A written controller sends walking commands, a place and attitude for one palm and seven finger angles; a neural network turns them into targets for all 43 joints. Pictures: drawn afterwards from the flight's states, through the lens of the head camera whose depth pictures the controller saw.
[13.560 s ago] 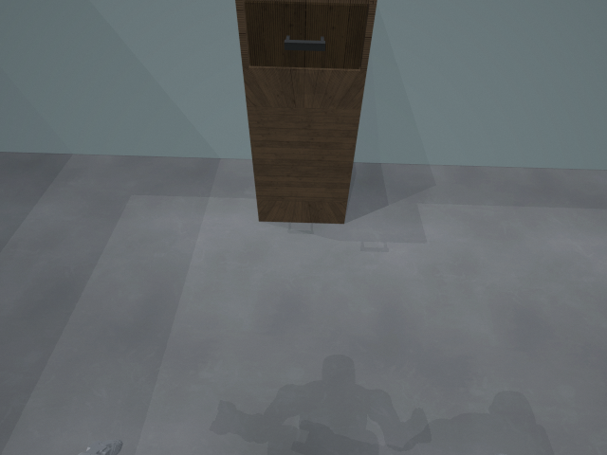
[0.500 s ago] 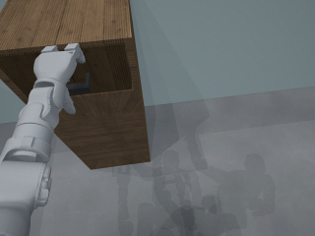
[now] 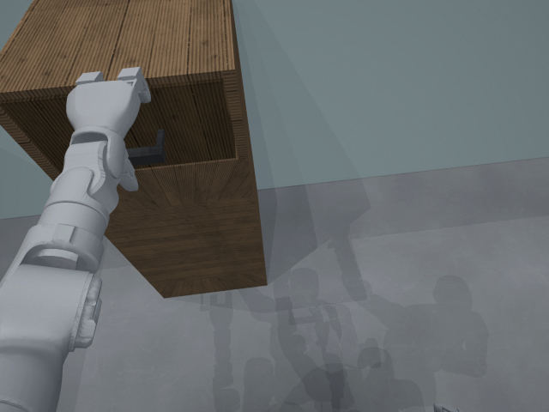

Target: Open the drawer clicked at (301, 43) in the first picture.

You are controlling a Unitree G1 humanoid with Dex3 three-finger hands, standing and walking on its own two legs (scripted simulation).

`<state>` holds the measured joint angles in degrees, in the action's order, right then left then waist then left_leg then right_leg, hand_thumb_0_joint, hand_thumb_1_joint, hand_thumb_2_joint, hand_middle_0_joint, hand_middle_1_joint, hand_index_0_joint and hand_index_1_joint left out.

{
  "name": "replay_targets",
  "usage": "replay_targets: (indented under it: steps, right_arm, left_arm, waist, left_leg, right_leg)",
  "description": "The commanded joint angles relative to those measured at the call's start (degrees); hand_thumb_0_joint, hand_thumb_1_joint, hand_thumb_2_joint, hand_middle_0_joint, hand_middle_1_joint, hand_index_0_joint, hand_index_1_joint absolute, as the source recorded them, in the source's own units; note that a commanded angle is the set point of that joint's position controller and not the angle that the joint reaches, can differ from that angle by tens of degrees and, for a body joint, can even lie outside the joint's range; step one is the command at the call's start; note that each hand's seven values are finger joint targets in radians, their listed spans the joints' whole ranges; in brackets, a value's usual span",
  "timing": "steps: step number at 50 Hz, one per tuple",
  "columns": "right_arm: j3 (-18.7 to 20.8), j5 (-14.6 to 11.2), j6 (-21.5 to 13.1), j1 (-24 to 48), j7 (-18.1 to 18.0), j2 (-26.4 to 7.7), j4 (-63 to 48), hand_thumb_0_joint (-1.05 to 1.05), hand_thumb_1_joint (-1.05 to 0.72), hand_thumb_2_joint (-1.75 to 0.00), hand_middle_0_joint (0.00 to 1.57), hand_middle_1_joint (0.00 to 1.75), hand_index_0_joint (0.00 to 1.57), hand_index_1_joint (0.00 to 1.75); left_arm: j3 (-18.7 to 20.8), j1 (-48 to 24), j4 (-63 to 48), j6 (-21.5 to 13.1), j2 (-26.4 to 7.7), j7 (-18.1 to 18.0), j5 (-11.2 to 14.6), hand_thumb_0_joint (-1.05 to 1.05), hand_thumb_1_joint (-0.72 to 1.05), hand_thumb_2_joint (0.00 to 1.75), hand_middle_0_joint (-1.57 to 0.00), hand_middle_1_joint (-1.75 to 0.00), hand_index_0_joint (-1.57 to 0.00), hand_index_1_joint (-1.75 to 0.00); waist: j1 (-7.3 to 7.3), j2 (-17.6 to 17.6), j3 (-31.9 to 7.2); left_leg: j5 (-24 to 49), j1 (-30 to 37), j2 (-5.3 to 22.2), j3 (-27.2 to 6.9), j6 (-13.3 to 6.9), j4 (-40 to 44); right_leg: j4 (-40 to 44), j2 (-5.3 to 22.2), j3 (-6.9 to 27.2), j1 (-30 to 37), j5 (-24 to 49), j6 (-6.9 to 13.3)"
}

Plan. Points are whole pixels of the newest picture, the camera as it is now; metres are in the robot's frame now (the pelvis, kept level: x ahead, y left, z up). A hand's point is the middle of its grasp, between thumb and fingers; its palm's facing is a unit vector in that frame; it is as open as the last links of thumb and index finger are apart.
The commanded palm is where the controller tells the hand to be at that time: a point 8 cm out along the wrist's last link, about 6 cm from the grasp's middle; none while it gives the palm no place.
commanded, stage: move the hooked fingers above the handle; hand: left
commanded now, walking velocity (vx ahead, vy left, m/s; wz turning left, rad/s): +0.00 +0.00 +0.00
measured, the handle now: (130, 148) +0.54 +0.24 +0.05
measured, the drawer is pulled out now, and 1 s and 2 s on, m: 0.00 0.00 0.00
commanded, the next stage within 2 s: lift the fingers back up to retry in 1.10 s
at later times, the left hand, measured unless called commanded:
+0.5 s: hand (96, 142) +0.49 +0.26 +0.12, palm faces +0.01 +0.04 -1.00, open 13.8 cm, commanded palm +0.46 +0.24 +0.17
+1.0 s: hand (102, 147) +0.48 +0.25 +0.11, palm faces -0.03 +0.00 -1.00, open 13.8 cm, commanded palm +0.46 +0.25 +0.16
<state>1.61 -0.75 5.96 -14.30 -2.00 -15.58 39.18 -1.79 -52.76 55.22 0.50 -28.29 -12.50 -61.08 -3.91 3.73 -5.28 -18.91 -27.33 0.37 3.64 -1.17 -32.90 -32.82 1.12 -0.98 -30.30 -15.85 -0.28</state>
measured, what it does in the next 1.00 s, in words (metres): stands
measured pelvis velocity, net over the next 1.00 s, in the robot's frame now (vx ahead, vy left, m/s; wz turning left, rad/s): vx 0.00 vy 0.01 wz -0.01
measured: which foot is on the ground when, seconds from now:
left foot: down 0.00-1.00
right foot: down 0.00-1.00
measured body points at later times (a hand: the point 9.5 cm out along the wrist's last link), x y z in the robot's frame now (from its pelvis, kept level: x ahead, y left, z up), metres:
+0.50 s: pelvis +0.00 -0.01 +0.00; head +0.07 -0.03 +0.44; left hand +0.48 +0.25 +0.17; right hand +0.05 -0.29 -0.14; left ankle -0.04 +0.10 -0.73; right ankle -0.01 -0.12 -0.73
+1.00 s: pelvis +0.00 +0.01 +0.00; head +0.07 -0.02 +0.45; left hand +0.48 +0.25 +0.16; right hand +0.06 -0.25 -0.15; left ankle -0.04 +0.10 -0.73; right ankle -0.01 -0.12 -0.73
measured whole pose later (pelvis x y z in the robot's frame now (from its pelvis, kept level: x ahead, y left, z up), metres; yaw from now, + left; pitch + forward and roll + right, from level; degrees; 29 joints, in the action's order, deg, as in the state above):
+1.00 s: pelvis +0.00 +0.01 +0.00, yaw -1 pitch +14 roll +0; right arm 1.1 -1.6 7.6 -16.2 -1.7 -15.0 40.7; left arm -1.9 -51.8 59.2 4.6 -29.7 -7.9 -59.2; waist -3.7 4.7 -6.6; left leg -18.9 -27.5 0.2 4.2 -2.0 -32.5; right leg -31.5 1.2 -0.4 -30.2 -15.1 -1.1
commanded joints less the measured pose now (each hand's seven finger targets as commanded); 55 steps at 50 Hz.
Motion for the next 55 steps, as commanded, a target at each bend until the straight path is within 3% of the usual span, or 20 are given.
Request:
replay_targets:
  steps: [1,2,4,6,12,17,19,24,27,28,32,35,37,41,43,44,46,49,52,55]
  right_arm:
    - [2.64,-0.43,0.01,-5.18,-0.07,-8.51,-4.30,0.00,-0.90,-0.90,0.20,0.30,0.20,0.30]
    - [3.11,-0.68,0.24,-5.67,-0.28,-8.75,-4.69,0.00,-0.90,-0.90,0.20,0.30,0.20,0.30]
    - [2.81,-1.10,0.84,-5.47,-1.17,-9.54,-5.12,0.00,-0.90,-0.90,0.20,0.30,0.20,0.30]
    - [3.04,-1.23,0.42,-5.71,-2.02,-9.06,-5.55,0.00,-0.90,-0.90,0.20,0.30,0.20,0.30]
    - [4.01,0.26,-0.91,-8.21,-2.69,-7.29,-4.34,0.00,-0.90,-0.90,0.20,0.30,0.20,0.30]
    - [3.11,-0.06,-1.35,-7.42,-1.34,-7.55,-2.21,0.00,-0.90,-0.90,0.20,0.30,0.20,0.30]
    - [2.82,-0.23,-1.59,-6.54,-0.79,-7.48,-2.16,0.00,-0.90,-0.90,0.20,0.30,0.20,0.30]
    - [3.41,-0.89,-0.93,-7.94,-0.66,-9.39,-2.99,0.00,-0.90,-0.90,0.20,0.30,0.20,0.30]
    - [3.95,-1.06,-0.77,-7.86,-1.70,-9.53,-3.99,0.00,-0.90,-0.90,0.20,0.30,0.20,0.30]
    - [4.00,-1.01,-0.81,-7.64,-2.13,-9.59,-3.78,0.00,-0.90,-0.90,0.20,0.30,0.20,0.30]
    - [4.06,-0.16,-1.10,-8.40,-3.09,-8.53,-3.66,0.00,-0.90,-0.90,0.20,0.30,0.20,0.30]
    - [3.96,0.38,-1.17,-9.12,-2.45,-7.48,-3.14,0.00,-0.90,-0.90,0.20,0.30,0.20,0.30]
    - [3.59,0.65,-1.30,-8.61,-1.63,-7.40,-2.65,0.00,-0.90,-0.90,0.20,0.30,0.20,0.30]
    - [2.97,0.45,-1.76,-6.35,0.16,-7.37,-2.28,0.00,-0.90,-0.90,0.20,0.30,0.20,0.30]
    - [3.05,0.33,-1.08,-6.91,0.68,-8.03,-2.02,0.00,-0.90,-0.90,0.20,0.30,0.20,0.30]
    - [3.22,-0.13,-0.68,-7.12,0.72,-8.56,-2.17,0.00,-0.90,-0.90,0.20,0.30,0.20,0.30]
    - [3.03,-0.56,0.13,-6.79,0.30,-9.40,-2.55,0.00,-0.90,-0.90,0.20,0.30,0.20,0.30]
    - [2.96,-1.07,0.82,-6.41,-1.10,-9.56,-4.13,0.00,-0.90,-0.90,0.20,0.30,0.20,0.30]
    - [3.46,-0.93,-0.07,-6.73,-1.83,-8.87,-5.02,0.00,-0.90,-0.90,0.20,0.30,0.20,0.30]
    - [3.99,-0.31,-0.74,-7.74,-2.15,-7.80,-4.98,0.00,-0.90,-0.90,0.20,0.30,0.20,0.30]
  left_arm:
    - [1.43,-20.31,-2.45,8.14,-15.91,1.78,0.11,0.00,-0.50,0.30,-0.30,-1.20,-0.30,-1.20]
    - [-0.25,-19.06,-2.92,7.84,-13.30,4.24,1.55,0.00,-0.50,0.30,-0.30,-1.20,-0.30,-1.20]
    - [1.08,-19.72,-4.26,6.40,-16.28,7.58,2.71,0.00,-0.50,0.30,-0.30,-1.20,-0.30,-1.20]
    - [-2.46,-22.78,-8.95,2.54,-12.10,10.38,4.11,0.00,-0.50,0.30,-0.30,-1.20,-0.30,-1.20]
    - [4.26,-28.41,-24.54,-10.81,-19.00,7.43,3.62,0.00,-0.50,0.30,-0.30,-1.20,-0.30,-1.20]
    - [11.50,-25.25,-12.55,-5.36,-26.06,-2.16,1.84,0.00,-0.50,0.30,-0.30,-1.20,-0.30,-1.20]
    - [7.95,-24.57,-8.44,-0.68,-23.32,-3.72,0.50,0.00,-0.50,0.30,-0.30,-1.20,-0.30,-1.20]
    - [1.45,-22.40,-1.40,5.34,-17.91,3.75,1.88,0.00,-0.50,0.30,-0.30,-1.20,-0.30,-1.20]
    - [-5.17,-23.54,-7.73,1.39,-10.02,11.04,4.88,0.00,-0.50,0.30,-0.30,-1.20,-0.30,-1.20]
    - [-4.97,-23.98,-10.11,-0.93,-10.38,12.61,5.37,0.00,-0.50,0.30,-0.30,-1.20,-0.30,-1.20]
    - [0.29,-28.70,-21.47,-10.77,-16.26,12.41,5.80,0.00,-0.50,0.30,-0.30,-1.20,-0.30,-1.20]
    - [8.44,-28.25,-22.86,-13.47,-23.25,5.77,4.09,0.00,-0.50,0.30,-0.30,-1.20,-0.30,-1.20]
    - [14.64,-26.45,-19.17,-11.37,-28.91,0.36,3.01,0.00,-0.50,0.30,-0.30,-1.20,-0.30,-1.20]
    - [10.25,-22.77,-10.69,-0.78,-24.45,-5.92,0.38,0.00,-0.50,0.30,-0.30,-1.20,-0.30,-1.20]
    - [8.23,-19.44,-5.07,4.16,-22.90,-4.08,-0.06,0.00,-0.50,0.30,-0.30,-1.20,-0.30,-1.20]
    - [4.94,-19.21,-2.93,6.27,-19.81,-1.90,0.16,0.00,-0.50,0.30,-0.30,-1.20,-0.30,-1.20]
    - [5.06,-20.32,-2.01,7.66,-21.07,1.54,1.30,0.00,-0.50,0.30,-0.30,-1.20,-0.30,-1.20]
    - [3.03,-21.41,-4.42,5.89,-19.15,6.41,2.76,0.00,-0.50,0.30,-0.30,-1.20,-0.30,-1.20]
    - [-3.32,-25.35,-12.64,-0.65,-11.21,10.12,3.55,0.00,-0.50,0.30,-0.30,-1.20,-0.30,-1.20]
    - [-1.41,-25.36,-19.44,-6.86,-12.49,10.06,3.55,0.00,-0.50,0.30,-0.30,-1.20,-0.30,-1.20]
  waist:
    - [1.12,-5.72,-24.98]
    - [0.14,-7.91,-25.27]
    - [-0.50,-11.01,-22.39]
    - [-2.12,-11.44,-19.79]
    - [-0.31,0.82,-25.11]
    - [1.30,-0.12,-20.17]
    - [1.30,0.65,-20.67]
    - [-0.84,-4.99,-24.82]
    - [-3.73,-9.25,-24.07]
    - [-3.91,-8.51,-21.95]
    - [-2.59,-1.37,-21.90]
    - [0.39,4.80,-25.27]
    - [2.31,4.30,-24.49]
    - [2.89,2.97,-24.60]
    - [2.74,0.63,-28.02]
    - [1.53,-1.86,-26.89]
    - [0.80,-6.54,-24.51]
    - [-0.26,-9.43,-23.43]
    - [-2.61,-6.87,-19.93]
    - [-1.32,0.06,-21.62]
  left_leg:
    - [27.23,6.89,-0.88,0.13,-0.26,2.51]
    - [28.26,8.08,-0.88,0.08,-0.79,2.35]
    - [23.99,7.10,-1.06,-0.06,-1.42,3.13]
    - [20.57,7.61,-1.49,-0.75,-2.09,3.49]
    - [28.13,13.63,-1.83,-2.51,-1.58,0.71]
    - [22.47,4.40,-2.12,-1.85,-0.42,1.52]
    - [21.72,3.88,-1.95,-0.87,-0.13,1.94]
    - [22.99,6.41,-1.35,0.09,-1.00,1.96]
    - [23.33,9.13,-1.52,-0.76,-2.11,1.69]
    - [22.22,9.68,-1.57,-1.02,-2.30,1.66]
    - [23.97,12.67,-1.95,-2.44,-2.06,0.71]
    - [31.76,13.34,-1.66,-3.50,-0.61,-0.81]
    - [32.99,9.32,-1.61,-3.49,0.11,-1.15]
    - [31.30,6.45,-1.12,-1.47,0.92,-0.19]
    - [32.86,7.00,-0.78,-0.86,0.78,0.14]
    - [32.08,7.39,-0.45,-0.84,0.59,0.48]
    - [28.07,6.78,-0.41,-0.49,-0.17,1.75]
    - [24.62,7.22,-0.94,-0.78,-1.32,2.85]
    - [24.73,11.75,-0.52,-2.21,-1.83,2.46]
    - [28.41,16.49,-0.56,-3.22,-1.34,0.98]
  right_leg:
    - [0.97,-2.18,-1.27,18.83,25.42,1.63]
    - [1.86,-2.14,-1.10,19.63,26.86,1.38]
    - [2.96,-1.95,-0.77,19.48,25.19,0.81]
    - [4.32,-1.73,-0.35,17.91,22.90,0.58]
    - [2.21,-2.50,0.53,15.26,23.34,2.07]
    - [1.21,-2.52,-0.11,14.93,19.21,2.32]
    - [1.04,-2.39,-0.42,14.84,19.13,2.23]
    - [2.29,-2.04,-0.09,18.17,23.77,1.13]
    - [4.05,-1.91,0.28,18.38,26.42,0.49]
    - [4.40,-1.98,0.35,16.48,24.96,0.40]
    - [3.56,-2.29,0.89,13.15,21.99,1.63]
    - [0.19,-2.89,-0.19,11.32,22.56,2.54]
    - [-0.97,-3.12,-0.76,12.38,22.92,2.79]
    - [-1.61,-2.92,-1.72,13.67,23.50,2.56]
    - [-1.37,-2.64,-1.53,16.62,26.03,2.09]
    - [-0.68,-2.81,-1.77,15.84,25.54,1.84]
    - [1.08,-2.63,-1.58,16.68,24.08,1.33]
    - [2.54,-2.22,-1.15,17.98,23.32,0.93]
    - [4.11,-2.39,-0.84,12.70,19.94,1.21]
    - [3.27,-2.85,-0.42,9.43,17.95,1.80]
